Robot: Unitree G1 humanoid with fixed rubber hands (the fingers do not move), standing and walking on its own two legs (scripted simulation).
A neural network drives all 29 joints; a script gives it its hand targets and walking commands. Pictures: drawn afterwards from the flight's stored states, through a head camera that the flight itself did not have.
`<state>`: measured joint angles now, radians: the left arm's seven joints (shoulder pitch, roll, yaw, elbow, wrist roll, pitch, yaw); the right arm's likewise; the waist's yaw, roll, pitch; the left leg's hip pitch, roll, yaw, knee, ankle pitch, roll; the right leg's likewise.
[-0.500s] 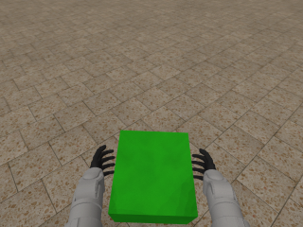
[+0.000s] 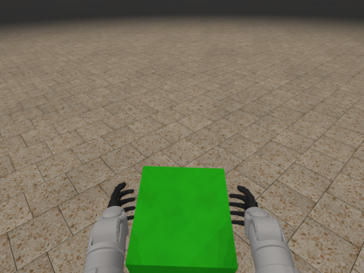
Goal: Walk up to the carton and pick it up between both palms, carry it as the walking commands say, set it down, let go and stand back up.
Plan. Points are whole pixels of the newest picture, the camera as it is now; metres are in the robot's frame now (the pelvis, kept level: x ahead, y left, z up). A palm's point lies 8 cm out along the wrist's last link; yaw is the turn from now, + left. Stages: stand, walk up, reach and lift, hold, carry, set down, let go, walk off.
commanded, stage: reach and lift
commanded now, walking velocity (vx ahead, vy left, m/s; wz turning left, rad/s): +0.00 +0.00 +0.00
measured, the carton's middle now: (182, 221) +0.33 +0.01 -0.05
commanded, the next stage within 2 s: hold in 1.10 s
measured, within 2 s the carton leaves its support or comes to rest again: neither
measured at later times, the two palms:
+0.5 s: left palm (118, 211) +0.28 +0.15 +0.06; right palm (260, 214) +0.28 -0.17 +0.05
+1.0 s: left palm (114, 212) +0.28 +0.16 +0.06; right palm (253, 215) +0.28 -0.15 +0.04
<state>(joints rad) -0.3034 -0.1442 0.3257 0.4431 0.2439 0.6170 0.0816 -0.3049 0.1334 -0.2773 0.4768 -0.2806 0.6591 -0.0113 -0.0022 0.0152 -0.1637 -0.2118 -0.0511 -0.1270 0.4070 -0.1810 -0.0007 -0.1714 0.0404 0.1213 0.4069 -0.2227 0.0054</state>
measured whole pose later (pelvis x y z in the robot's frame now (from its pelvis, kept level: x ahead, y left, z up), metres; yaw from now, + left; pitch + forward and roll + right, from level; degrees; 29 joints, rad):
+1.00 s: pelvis +0.00 +0.00 +0.00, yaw +0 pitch -5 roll +0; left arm -0.27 -0.15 0.30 0.32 0.28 0.72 0.06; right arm -0.27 0.15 -0.25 0.38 -0.30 0.73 0.01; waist 0.00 0.01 -0.10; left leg -0.08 -0.04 -0.12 0.34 -0.16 0.00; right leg -0.05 0.04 0.12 0.35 -0.21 0.00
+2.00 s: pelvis -0.02 -0.06 -0.02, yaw -4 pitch +2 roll -1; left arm -0.26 -0.15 0.15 -0.17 0.13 1.03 0.18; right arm -0.21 0.14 -0.13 -0.18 -0.14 1.08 -0.19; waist -0.02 0.06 -0.15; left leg -0.41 0.09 -0.07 0.66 -0.28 -0.07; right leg -0.39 0.09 -0.04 0.62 -0.28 -0.07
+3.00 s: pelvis -0.13 -0.29 -0.01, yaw -1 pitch +3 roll -1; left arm -0.15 -0.13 0.10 -0.47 0.09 1.27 0.23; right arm -0.15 0.13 -0.04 -0.40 -0.11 1.28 -0.21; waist 0.02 0.04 -0.11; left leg -0.39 0.21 0.08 0.56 -0.21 -0.11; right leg -0.42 -0.04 -0.05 0.63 -0.35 0.01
